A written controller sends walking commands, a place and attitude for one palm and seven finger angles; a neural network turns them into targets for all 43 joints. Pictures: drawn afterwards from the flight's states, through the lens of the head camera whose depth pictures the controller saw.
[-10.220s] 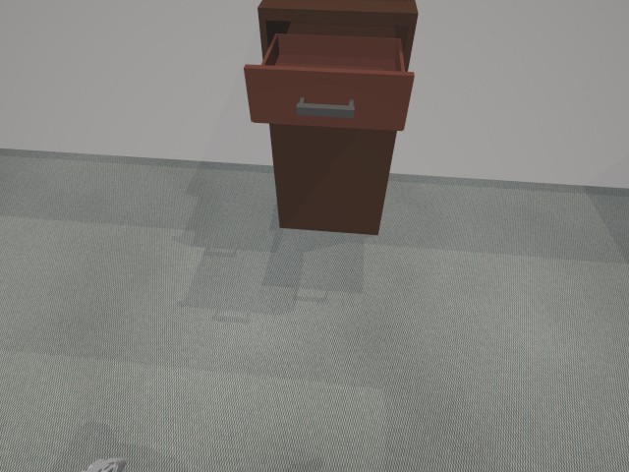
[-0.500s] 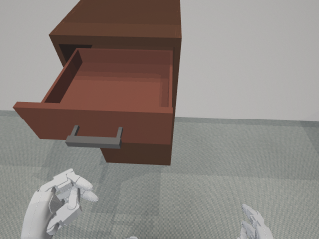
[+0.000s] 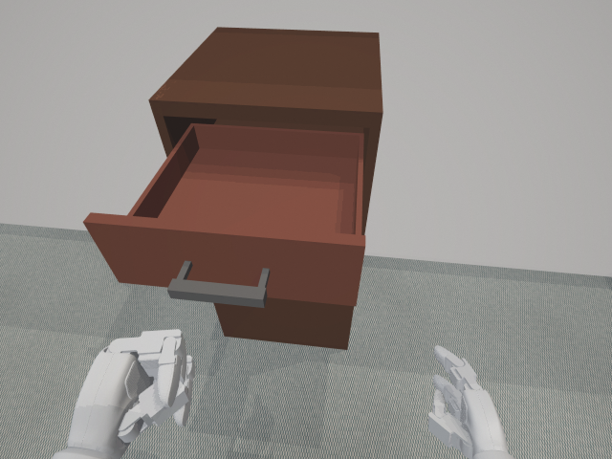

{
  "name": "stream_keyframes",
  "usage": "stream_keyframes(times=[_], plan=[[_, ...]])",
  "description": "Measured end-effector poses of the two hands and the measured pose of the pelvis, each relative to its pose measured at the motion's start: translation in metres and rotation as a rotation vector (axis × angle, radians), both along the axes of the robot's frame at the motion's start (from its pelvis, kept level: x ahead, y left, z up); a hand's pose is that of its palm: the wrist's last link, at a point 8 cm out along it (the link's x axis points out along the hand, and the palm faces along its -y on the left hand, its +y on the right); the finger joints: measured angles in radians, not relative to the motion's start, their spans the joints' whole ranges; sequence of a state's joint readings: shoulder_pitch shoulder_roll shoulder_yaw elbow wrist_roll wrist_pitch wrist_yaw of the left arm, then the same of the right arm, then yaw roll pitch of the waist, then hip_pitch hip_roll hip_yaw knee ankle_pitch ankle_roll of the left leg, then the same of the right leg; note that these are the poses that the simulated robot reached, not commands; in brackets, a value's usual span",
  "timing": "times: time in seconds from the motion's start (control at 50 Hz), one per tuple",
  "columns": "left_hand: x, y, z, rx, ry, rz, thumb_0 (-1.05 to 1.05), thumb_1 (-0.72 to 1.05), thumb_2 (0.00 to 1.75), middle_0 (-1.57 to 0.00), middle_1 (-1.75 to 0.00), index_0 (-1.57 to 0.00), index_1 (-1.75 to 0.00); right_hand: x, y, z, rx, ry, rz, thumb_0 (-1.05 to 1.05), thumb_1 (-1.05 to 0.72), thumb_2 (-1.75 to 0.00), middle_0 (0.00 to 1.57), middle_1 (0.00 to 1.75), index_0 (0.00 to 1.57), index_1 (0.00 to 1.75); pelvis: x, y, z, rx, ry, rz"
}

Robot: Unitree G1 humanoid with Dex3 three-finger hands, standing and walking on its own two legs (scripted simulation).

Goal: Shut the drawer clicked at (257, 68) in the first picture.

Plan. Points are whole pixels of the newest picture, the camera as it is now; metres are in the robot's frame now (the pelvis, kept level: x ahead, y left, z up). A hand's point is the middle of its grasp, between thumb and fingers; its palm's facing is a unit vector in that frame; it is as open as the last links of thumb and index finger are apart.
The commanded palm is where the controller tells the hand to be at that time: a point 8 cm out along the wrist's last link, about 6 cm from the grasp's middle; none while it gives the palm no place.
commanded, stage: raise the hand and make a fist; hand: left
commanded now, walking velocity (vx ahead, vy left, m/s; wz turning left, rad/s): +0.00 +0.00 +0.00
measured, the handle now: (221, 282) +0.34 +0.16 +0.05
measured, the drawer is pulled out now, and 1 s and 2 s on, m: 0.30 0.30 0.30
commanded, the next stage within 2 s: bring the fist close to the handle in 0.52 s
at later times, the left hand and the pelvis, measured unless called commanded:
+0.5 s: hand (194, 379) +0.17 +0.12 +0.14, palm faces -0.01 -1.00 -0.09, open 3.3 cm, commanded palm +0.12 +0.18 +0.15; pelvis +0.00 -0.02 +0.01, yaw +0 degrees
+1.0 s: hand (210, 372) +0.19 +0.12 +0.11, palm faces -0.03 -1.00 -0.06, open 3.3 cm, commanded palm +0.16 +0.18 +0.11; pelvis +0.00 -0.03 +0.01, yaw +0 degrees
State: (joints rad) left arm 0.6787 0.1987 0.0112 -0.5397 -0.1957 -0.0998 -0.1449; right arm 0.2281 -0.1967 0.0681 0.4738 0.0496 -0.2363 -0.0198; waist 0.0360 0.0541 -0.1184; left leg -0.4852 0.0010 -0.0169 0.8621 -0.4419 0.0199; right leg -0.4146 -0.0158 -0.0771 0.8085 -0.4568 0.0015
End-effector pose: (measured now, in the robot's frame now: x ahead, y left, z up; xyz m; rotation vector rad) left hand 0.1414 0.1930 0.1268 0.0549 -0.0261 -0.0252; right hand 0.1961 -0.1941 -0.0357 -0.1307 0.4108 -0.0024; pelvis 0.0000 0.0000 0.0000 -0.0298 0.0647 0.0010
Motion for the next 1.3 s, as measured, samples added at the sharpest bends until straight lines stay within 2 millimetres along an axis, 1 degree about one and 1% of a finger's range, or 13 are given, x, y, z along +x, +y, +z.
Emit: stream_keyframes(times=[0.08, 0.18, 0.34, 0.44, 0.66, 0.78, 0.88, 1.06, 1.3], plan=[[0.001, -0.002, 0.010, 0.009, -0.012, -0.001, 0.02, 0.90, 0.90, -1.38, -1.58, -1.39, -1.58, -0.003, 0.000, -0.002, 0.002, 0.018, 0.006, 0.01, -0.90, -0.90, 0.21, 0.30, 0.20, 0.30, 0.001, -0.001, 0.002, 0.002, -0.009, 0.002], [0.002, -0.004, 0.021, 0.024, -0.029, -0.007, 0.02, 0.90, 0.90, -1.39, -1.59, -1.40, -1.59, -0.011, -0.010, -0.005, 0.000, 0.038, -0.014, 0.01, -0.90, -0.90, 0.21, 0.30, 0.20, 0.30, 0.003, -0.004, 0.005, 0.007, -0.020, -0.001], [0.003, -0.008, 0.016, 0.021, 0.020, 0.003, 0.02, 0.90, 0.90, -1.40, -1.60, -1.40, -1.60, -0.019, -0.032, -0.005, -0.020, 0.044, -0.058, 0.01, -0.90, -0.90, 0.21, 0.29, 0.20, 0.30, 0.003, -0.012, 0.009, 0.013, -0.030, -0.003], [0.003, -0.012, 0.019, 0.031, -0.002, 0.007, 0.02, 0.90, 0.90, -1.40, -1.60, -1.41, -1.60, -0.020, -0.043, -0.003, -0.029, 0.031, -0.063, 0.01, -0.90, -0.90, 0.21, 0.29, 0.20, 0.30, 0.003, -0.018, 0.009, 0.016, -0.032, -0.001], [0.003, -0.017, 0.020, 0.045, -0.002, 0.012, 0.02, 0.90, 0.90, -1.40, -1.60, -1.41, -1.60, -0.014, -0.051, -0.003, -0.011, 0.007, -0.065, 0.01, -0.90, -0.90, 0.20, 0.29, 0.20, 0.30, 0.004, -0.029, 0.011, 0.024, -0.036, -0.001], [0.003, -0.013, 0.009, 0.026, 0.018, 0.031, 0.02, 0.90, 0.90, -1.40, -1.60, -1.41, -1.60, -0.011, -0.053, -0.004, -0.020, 0.007, -0.055, 0.01, -0.90, -0.90, 0.21, 0.29, 0.20, 0.30, 0.003, -0.033, 0.011, 0.024, -0.033, 0.004], [0.010, -0.014, -0.003, 0.016, 0.030, 0.023, 0.02, 0.90, 0.90, -1.40, -1.60, -1.41, -1.60, -0.014, -0.056, -0.006, -0.041, 0.022, -0.048, 0.01, -0.90, -0.90, 0.21, 0.29, 0.20, 0.30, 0.000, -0.033, 0.010, 0.023, -0.028, 0.010], [0.031, -0.018, -0.017, 0.004, 0.034, -0.005, 0.02, 0.90, 0.90, -1.40, -1.60, -1.41, -1.60, -0.028, -0.061, -0.016, -0.056, 0.088, -0.078, 0.01, -0.90, -0.90, 0.21, 0.29, 0.20, 0.30, -0.001, -0.029, 0.008, 0.026, -0.002, 0.000], [0.045, -0.018, -0.040, -0.002, 0.046, -0.010, 0.02, 0.90, 0.90, -1.40, -1.60, -1.40, -1.60, -0.043, -0.058, -0.032, -0.065, 0.173, -0.096, 0.01, -0.90, -0.90, 0.21, 0.29, 0.20, 0.30, -0.002, -0.021, 0.000, 0.024, 0.041, -0.010]])
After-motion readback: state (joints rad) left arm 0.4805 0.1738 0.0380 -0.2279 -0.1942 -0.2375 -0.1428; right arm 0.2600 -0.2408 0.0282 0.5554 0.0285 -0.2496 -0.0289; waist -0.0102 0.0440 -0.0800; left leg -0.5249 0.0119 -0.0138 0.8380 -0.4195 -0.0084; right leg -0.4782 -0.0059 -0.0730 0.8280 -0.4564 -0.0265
